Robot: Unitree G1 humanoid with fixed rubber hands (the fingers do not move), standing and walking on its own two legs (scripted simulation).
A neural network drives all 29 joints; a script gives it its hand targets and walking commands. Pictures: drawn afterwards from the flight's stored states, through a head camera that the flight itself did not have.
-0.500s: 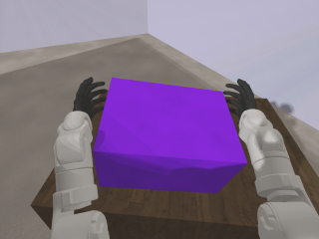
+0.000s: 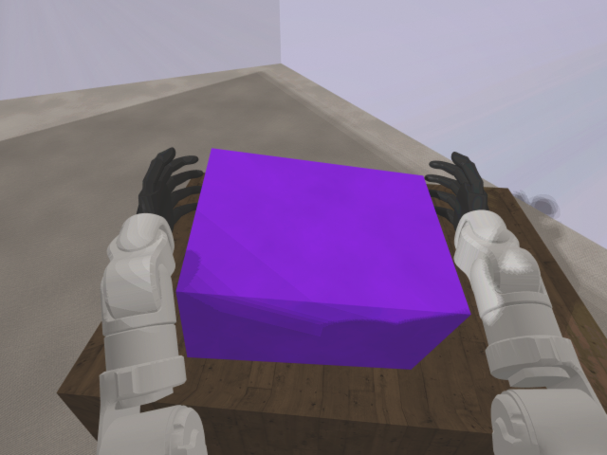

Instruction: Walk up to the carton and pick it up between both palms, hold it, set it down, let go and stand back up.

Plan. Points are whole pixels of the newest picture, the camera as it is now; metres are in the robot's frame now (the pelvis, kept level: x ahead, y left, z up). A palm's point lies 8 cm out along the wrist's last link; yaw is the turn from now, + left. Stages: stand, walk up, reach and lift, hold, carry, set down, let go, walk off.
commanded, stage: hold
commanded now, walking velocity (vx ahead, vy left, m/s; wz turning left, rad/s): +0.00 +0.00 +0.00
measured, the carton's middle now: (312, 260) +0.34 +0.00 +0.14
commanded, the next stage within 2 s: set down in 2.00 s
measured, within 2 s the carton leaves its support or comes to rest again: neither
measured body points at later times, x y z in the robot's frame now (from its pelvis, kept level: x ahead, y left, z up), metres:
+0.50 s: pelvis +0.00 +0.00 +0.00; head -0.06 +0.02 +0.45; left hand +0.36 +0.19 +0.22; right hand +0.37 -0.20 +0.21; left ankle -0.02 +0.13 -0.75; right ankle +0.04 -0.13 -0.75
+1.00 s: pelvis +0.00 +0.00 +0.00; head -0.06 +0.02 +0.45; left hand +0.36 +0.19 +0.22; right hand +0.37 -0.20 +0.20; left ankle -0.02 +0.13 -0.75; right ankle +0.04 -0.13 -0.75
